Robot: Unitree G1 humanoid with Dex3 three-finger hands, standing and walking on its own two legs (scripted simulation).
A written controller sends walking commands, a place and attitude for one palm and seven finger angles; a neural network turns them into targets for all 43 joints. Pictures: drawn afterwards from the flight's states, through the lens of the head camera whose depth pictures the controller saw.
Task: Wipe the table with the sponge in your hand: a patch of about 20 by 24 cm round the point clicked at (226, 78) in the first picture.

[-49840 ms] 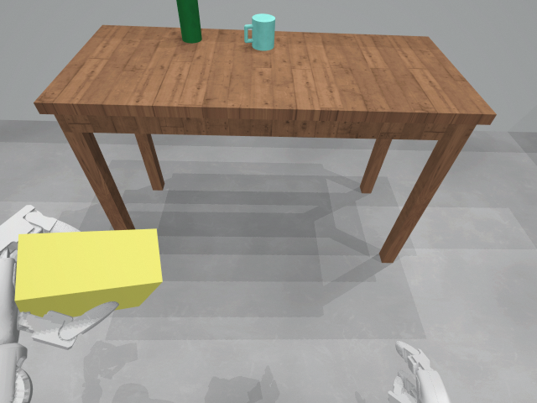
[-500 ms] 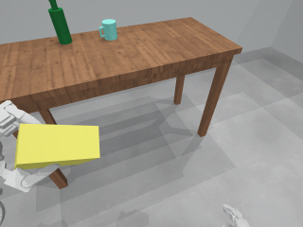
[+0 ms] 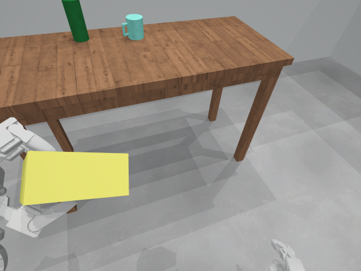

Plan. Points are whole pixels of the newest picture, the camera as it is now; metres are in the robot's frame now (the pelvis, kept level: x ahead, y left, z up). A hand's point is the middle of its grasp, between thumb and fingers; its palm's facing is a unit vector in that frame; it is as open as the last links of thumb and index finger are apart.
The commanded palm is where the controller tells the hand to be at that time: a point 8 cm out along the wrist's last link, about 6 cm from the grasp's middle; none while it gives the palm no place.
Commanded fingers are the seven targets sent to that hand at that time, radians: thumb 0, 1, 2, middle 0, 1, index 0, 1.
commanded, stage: stop stepping back and stand still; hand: left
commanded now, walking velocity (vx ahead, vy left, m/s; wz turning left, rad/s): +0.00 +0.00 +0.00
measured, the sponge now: (86, 177) +0.22 +0.17 +0.18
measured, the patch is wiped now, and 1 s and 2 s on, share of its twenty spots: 1.00 1.00 1.00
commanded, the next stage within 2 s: stand and wait in 0.74 s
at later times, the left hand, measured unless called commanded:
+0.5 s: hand (22, 143) +0.24 +0.25 +0.23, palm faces +0.42 -0.80 -0.43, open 10.1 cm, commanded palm +0.19 +0.30 +0.24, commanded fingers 0.00 0.10 1.30 -1.20 -1.60 -1.20 -1.60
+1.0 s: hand (7, 152) +0.22 +0.27 +0.23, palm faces +0.45 -0.82 -0.36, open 10.1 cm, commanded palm +0.17 +0.31 +0.24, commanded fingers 0.00 0.10 1.30 -1.20 -1.60 -1.20 -1.60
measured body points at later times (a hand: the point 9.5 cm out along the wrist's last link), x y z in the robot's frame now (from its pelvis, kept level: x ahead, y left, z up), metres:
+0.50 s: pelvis +0.02 +0.02 +0.01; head +0.04 +0.03 +0.46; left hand +0.21 +0.30 +0.25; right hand +0.21 -0.21 -0.07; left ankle +0.04 +0.15 -0.73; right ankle +0.02 -0.10 -0.73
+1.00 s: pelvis +0.00 +0.03 +0.01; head +0.00 +0.03 +0.46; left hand +0.19 +0.31 +0.25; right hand +0.17 -0.20 -0.07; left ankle +0.04 +0.15 -0.73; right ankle +0.02 -0.10 -0.73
